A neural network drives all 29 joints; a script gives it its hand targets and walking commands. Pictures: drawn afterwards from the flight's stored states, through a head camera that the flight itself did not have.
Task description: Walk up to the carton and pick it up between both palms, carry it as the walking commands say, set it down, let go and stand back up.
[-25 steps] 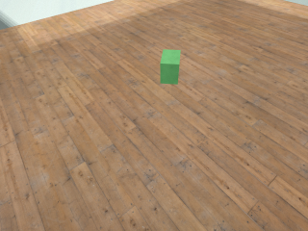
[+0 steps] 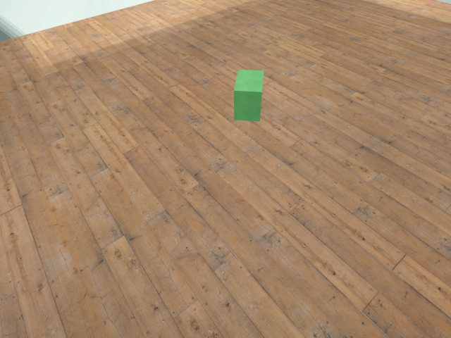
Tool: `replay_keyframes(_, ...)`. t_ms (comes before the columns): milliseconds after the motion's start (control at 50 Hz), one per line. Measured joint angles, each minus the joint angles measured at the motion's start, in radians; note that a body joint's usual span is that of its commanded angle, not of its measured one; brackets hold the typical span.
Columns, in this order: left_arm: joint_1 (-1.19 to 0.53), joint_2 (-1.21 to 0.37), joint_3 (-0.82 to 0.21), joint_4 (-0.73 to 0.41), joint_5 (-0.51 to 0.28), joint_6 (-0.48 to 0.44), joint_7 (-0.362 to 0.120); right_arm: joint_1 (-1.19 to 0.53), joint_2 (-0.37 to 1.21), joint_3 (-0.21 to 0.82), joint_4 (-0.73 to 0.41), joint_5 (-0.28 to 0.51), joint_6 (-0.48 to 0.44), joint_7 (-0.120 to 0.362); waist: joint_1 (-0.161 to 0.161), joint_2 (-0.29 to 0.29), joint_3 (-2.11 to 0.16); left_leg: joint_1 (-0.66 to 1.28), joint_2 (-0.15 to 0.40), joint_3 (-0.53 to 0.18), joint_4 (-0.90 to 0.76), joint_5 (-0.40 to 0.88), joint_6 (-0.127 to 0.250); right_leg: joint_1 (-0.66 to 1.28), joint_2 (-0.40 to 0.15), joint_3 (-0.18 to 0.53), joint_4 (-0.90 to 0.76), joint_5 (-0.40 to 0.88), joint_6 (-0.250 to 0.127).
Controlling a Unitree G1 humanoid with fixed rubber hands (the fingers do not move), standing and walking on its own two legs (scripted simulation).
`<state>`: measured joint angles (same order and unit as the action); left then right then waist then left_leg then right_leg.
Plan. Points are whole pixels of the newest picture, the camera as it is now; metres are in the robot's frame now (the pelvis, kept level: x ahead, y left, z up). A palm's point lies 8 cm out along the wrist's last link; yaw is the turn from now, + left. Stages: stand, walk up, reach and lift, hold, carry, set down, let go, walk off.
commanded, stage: stand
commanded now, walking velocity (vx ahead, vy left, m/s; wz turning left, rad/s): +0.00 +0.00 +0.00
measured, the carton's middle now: (248, 95) +1.79 -0.15 -0.66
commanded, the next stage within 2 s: walk up in 0.36 s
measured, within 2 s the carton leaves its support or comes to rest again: neither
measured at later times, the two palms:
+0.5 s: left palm out of the picture +0.08 +0.30 -0.12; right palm out of the picture +0.09 -0.30 -0.11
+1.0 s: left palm out of the picture +0.16 +0.27 -0.09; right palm out of the picture +0.18 -0.41 -0.11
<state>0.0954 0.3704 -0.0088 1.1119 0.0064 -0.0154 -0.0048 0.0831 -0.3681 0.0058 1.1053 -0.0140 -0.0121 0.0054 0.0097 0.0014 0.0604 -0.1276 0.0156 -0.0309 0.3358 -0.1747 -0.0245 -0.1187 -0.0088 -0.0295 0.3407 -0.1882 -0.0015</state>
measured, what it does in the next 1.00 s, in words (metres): walks ahead: right foot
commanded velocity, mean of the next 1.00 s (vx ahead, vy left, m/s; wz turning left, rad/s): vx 0.00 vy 0.00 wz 0.00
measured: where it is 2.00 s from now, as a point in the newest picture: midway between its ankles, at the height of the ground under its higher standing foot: (259, 265)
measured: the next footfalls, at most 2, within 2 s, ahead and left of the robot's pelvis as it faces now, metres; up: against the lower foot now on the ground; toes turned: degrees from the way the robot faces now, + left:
right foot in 0.82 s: +0.18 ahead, -0.19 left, +0.00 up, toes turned -6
left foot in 1.20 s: +0.33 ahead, +0.08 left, +0.00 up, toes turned -6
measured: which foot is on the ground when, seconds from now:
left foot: down 0.00-0.80, up 0.82-1.00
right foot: down 0.00-0.60, up 0.62-0.80, down 0.82-1.00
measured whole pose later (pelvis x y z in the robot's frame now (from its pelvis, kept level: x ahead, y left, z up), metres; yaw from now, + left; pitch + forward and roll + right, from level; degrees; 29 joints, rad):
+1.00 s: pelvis +0.11 -0.07 -0.01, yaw -4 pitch -3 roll -1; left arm 0.33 0.46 0.05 0.90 0.02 -0.08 -0.07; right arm 0.20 -0.48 -0.08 0.95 -0.03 -0.04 0.10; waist 0.03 0.05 0.02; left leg -0.50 0.07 0.00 0.97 -0.33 0.01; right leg -0.24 0.01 -0.04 0.51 -0.24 -0.03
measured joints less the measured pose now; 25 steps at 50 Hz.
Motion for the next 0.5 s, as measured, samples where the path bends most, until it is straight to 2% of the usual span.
replay_keyframes(500, -0.006, 0.002, 0.002, -0.002, 0.005, 0.006, -0.001, -0.004, -0.001, 0.000, -0.008, -0.001, 0.001, 0.000, -0.003, -0.004, -0.005, 0.011, 0.001, 0.003, -0.009, -0.001, 0.000, 0.010, 0.000, 0.004, -0.010, 0.001, 0.002)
